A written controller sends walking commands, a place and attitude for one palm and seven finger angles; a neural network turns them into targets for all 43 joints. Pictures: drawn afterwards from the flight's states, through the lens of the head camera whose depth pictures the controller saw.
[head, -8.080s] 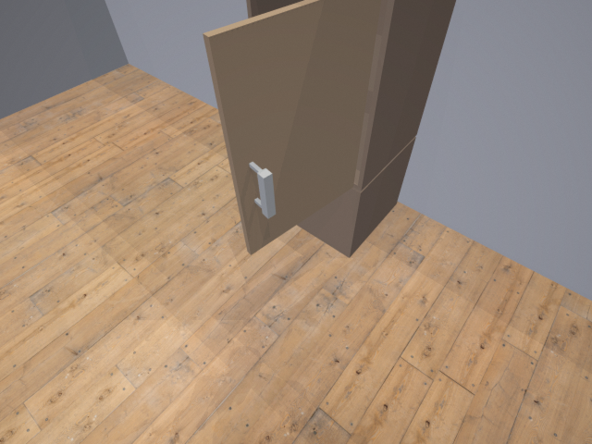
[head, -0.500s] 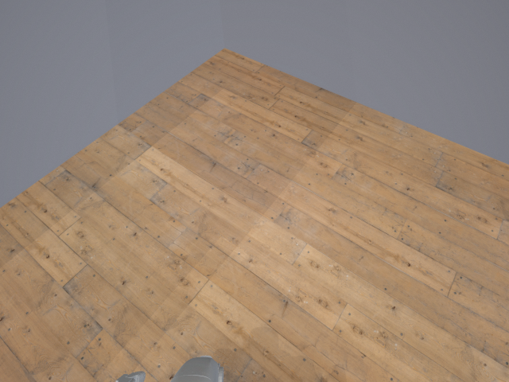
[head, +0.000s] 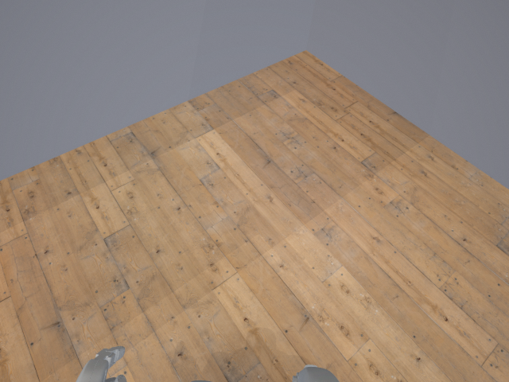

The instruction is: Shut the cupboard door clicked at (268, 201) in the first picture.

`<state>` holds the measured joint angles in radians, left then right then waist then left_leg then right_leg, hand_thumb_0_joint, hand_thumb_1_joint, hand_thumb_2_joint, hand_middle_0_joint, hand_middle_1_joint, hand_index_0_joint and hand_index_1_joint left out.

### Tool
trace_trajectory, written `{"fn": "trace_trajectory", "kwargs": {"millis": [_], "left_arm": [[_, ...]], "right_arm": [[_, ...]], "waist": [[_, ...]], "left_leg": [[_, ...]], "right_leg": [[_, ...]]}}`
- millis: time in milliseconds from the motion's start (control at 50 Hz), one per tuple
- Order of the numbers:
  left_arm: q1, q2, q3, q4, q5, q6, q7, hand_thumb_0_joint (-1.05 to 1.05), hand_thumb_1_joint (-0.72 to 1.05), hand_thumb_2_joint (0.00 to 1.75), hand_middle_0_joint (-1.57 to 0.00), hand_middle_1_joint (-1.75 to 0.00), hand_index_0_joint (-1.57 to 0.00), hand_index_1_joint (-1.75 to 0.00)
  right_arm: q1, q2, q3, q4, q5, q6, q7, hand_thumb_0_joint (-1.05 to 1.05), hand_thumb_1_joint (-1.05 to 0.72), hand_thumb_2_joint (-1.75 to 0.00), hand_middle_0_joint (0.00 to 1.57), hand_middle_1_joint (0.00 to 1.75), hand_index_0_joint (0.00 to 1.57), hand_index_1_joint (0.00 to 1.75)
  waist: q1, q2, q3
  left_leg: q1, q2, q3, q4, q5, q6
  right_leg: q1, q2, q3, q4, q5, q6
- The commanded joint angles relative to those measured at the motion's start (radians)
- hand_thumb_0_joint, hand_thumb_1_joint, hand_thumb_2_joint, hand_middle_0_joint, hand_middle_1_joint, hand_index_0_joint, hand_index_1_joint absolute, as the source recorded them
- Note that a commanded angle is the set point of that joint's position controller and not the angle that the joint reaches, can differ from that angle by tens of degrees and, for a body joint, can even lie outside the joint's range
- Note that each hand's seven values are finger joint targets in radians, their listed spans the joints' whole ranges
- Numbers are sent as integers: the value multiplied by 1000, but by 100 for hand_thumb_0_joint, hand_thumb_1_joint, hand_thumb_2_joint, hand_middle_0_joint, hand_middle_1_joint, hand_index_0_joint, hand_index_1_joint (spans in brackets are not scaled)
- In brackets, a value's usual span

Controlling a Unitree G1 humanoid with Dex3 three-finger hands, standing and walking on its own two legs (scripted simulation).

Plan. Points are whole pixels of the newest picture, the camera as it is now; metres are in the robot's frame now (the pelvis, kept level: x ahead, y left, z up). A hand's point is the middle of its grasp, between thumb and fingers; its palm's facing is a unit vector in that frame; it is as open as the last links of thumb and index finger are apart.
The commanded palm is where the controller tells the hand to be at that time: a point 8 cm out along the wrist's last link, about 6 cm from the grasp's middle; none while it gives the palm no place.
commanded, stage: walk to a spot facing it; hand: left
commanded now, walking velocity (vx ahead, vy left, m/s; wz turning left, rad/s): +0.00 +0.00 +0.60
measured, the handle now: out of the picture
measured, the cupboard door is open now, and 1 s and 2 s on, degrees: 80 80 80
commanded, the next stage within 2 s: none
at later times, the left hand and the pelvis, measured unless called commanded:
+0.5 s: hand out of the picture -0.01 +0.16 -0.17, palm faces +0.35 -0.90 -0.25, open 7.3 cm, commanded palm none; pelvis +0.01 -0.04 +0.00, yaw +20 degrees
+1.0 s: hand out of the picture +0.03 +0.19 -0.15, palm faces +0.54 -0.80 -0.27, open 7.3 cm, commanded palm none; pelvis +0.05 -0.05 -0.01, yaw +35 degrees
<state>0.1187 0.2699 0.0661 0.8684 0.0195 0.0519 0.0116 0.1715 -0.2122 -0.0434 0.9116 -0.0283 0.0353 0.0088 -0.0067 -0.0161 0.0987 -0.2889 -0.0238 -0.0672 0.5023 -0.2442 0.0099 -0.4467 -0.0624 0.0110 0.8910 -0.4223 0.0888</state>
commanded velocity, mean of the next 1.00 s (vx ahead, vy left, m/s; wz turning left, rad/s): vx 0.09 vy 0.00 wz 0.60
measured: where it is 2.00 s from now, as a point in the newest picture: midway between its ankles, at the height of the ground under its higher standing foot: (191, 341)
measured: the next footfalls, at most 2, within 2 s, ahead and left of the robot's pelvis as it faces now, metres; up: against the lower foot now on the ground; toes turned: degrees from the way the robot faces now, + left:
right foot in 0.10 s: +0.04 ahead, -0.14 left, +0.00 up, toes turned +2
left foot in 0.56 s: +0.00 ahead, +0.08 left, +0.00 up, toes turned +27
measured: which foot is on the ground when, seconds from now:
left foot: down 0.00-0.10, up 0.12-0.54, down 0.56-0.98, up 1.00-1.00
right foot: up 0.00-0.08, down 0.10-0.56, up 0.58-0.96, down 0.98-1.00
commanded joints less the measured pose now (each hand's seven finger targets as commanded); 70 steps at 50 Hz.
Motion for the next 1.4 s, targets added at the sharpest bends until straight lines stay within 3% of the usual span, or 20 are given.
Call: {"fn": "trace_trajectory", "kwargs": {"millis": [0, 40, 80, 100, 180, 400, 480, 500, 520, 540, 560, 660, 840, 920, 960, 1040, 1100, 1280, 1340, 1380], "left_arm": [[34, 63, 7, -79, -11, -30, 2, 0, 90, 90, -20, -30, -20, -30], [119, 82, 18, -56, -13, -44, 6, 0, 90, 90, -20, -30, -20, -30], [174, 232, 47, -53, 11, -59, 21, 0, 90, 90, -20, -30, -20, -30], [156, 219, 38, -60, 4, -56, 25, 0, 90, 90, -20, -30, -20, -30], [14, 90, 6, -90, -5, -60, 22, 0, 90, 90, -20, -30, -20, -30], [172, 140, 32, -20, 11, -65, 21, 0, 90, 90, -20, -30, -20, -30], [145, 161, 42, -16, 2, -60, 12, 0, 90, 90, -20, -30, -20, -30], [126, 148, 40, -20, -3, -57, 8, 0, 90, 90, -20, -30, -20, -30], [111, 93, 31, -53, -12, -51, 1, 0, 90, 90, -20, -30, -20, -30], [34, 51, 8, -98, -9, -41, 4, 0, 90, 90, -20, -30, -20, -30], [13, 87, 12, -106, -2, -29, 8, 0, 90, 90, -20, -30, -20, -30], [63, 83, 23, -34, 5, -12, -5, 0, 90, 90, -20, -30, -20, -30], [-36, 65, 13, -85, 3, -42, -29, 0, 90, 90, -20, -30, -20, -30], [141, 83, 28, -30, 2, -68, -34, 0, 90, 90, -20, -30, -20, -30], [295, 246, 62, -1, 16, -81, -10, 0, 90, 90, -20, -30, -20, -30], [117, 94, 19, -20, -1, -103, -4, 0, 90, 90, -20, -30, -20, -30], [172, 62, 11, 14, 0, -124, -4, 0, 90, 90, -20, -30, -20, -30], [319, 67, 4, 107, 9, -134, 0, 0, 90, 90, -20, -30, -20, -30], [303, 106, 11, 112, 9, -133, -5, 0, 90, 90, -20, -30, -20, -30], [265, 132, 14, 109, 0, -132, -11, 0, 90, 90, -20, -30, -20, -30]], "right_arm": [[-11, -239, -73, -75, 5, -8, -17, 0, -90, -90, 20, 30, 20, 30], [-46, -217, -74, -88, 15, -6, -16, 0, -90, -90, 20, 30, 20, 30], [-45, -111, -60, -124, 26, -11, -7, 0, -90, -90, 20, 30, 20, 30], [-46, -163, -70, -121, 18, -3, -5, 0, -90, -90, 20, 30, 20, 30], [-10, -123, -62, -52, 10, 28, 16, 0, -90, -90, 20, 30, 20, 30], [-125, -82, -33, -80, 19, 16, 23, 0, -90, -90, 20, 30, 20, 30], [-52, -109, -36, -71, 16, 3, 19, 0, -90, -90, 20, 30, 20, 30], [11, -146, -47, -57, 13, -3, 19, 0, -90, -90, 20, 30, 20, 30], [90, -261, -77, -47, 4, -12, 11, 0, -90, -90, 20, 30, 20, 30], [152, -330, -90, -31, 9, -6, -1, 0, -90, -90, 20, 30, 20, 30], [145, -317, -81, -25, 9, -2, -7, 0, -90, -90, 20, 30, 20, 30], [-30, -224, -51, -76, 9, -18, -26, 0, -90, -90, 20, 30, 20, 30], [31, -238, -67, -55, 0, -29, -9, 0, -90, -90, 20, 30, 20, 30], [-44, -214, -68, -72, 10, -30, -10, 0, -90, -90, 20, 30, 20, 30], [-111, -100, -41, -130, 22, -48, -1, 0, -90, -90, 20, 30, 20, 30], [-79, -135, -60, -60, -4, -25, 31, 0, -90, -90, 20, 30, 20, 30], [-74, -86, -48, -45, 3, -17, 45, 0, -90, -90, 20, 30, 20, 30], [-247, -39, -8, -89, 3, -32, 60, 0, -90, -90, 20, 30, 20, 30], [-162, -53, -8, -70, 1, -48, 48, 0, -90, -90, 20, 30, 20, 30], [43, -108, -26, -16, -6, -58, 32, 0, -90, -90, 20, 30, 20, 30]], "waist": [[1, 216, -161], [50, 153, -187], [83, -317, -202], [70, -225, -189], [-14, -174, -96], [56, -184, -141], [4, -157, -173], [-38, -74, -203], [-85, 204, -254], [-112, 307, -237], [-96, 180, -223], [-3, 144, -127], [-35, 200, -109], [65, 111, -147], [159, -361, -152], [21, -168, 3], [20, -142, -18], [64, -147, -13], [16, -161, -59], [-95, -134, -170]], "left_leg": [[70, 207, -250, -65, 438, 135], [-53, 149, -235, 13, 313, 81], [-346, -69, 38, 416, -375, -60], [-301, -5, -8, 607, -397, -52], [-300, 52, 41, 749, -167, -83], [-186, 48, 158, 282, -217, -78], [26, 23, 193, 43, -51, -45], [182, 50, 146, -65, 98, -24], [369, 294, -183, -102, 410, 95], [369, 460, -382, -121, 745, 228], [318, 468, -306, -109, 635, 259], [149, 254, -150, -164, 397, 140], [104, 212, -271, -210, -126, 151], [-150, 127, -252, -38, -197, 96], [-530, -46, 44, 455, -415, -24], [-455, 105, 14, 716, -91, -43], [-444, 102, 73, 654, -11, -61], [-415, 89, 196, 280, 8, -20], [-211, 6, 276, 196, -72, 32], [111, -53, 301, 95, -14, 66]], "right_leg": [[135, 58, -42, -206, 30, -10], [346, 45, -39, -445, 208, -19], [518, -410, 377, -614, 393, -189], [391, -458, 335, -595, 472, -255], [300, -245, 21, -562, 519, -196], [471, -311, -83, -465, 762, -215], [370, -300, -158, -332, 709, -155], [264, -273, -192, -195, 625, -110], [-3, -136, -236, 31, 127, -31], [-163, -54, -133, 200, -272, -7], [-161, -77, -41, 264, -238, -24], [-129, -51, -10, 278, 33, -1], [-24, 11, -53, -109, -6, -5], [405, 52, -76, -449, 101, -21], [647, -427, 465, -729, -207, -171], [350, -317, 140, -739, -4, -155], [420, -266, -56, -706, 299, -144], [588, -293, -238, -618, 739, -148], [561, -309, -279, -474, 1043, -149], [437, -282, -335, -194, 1092, -115]]}}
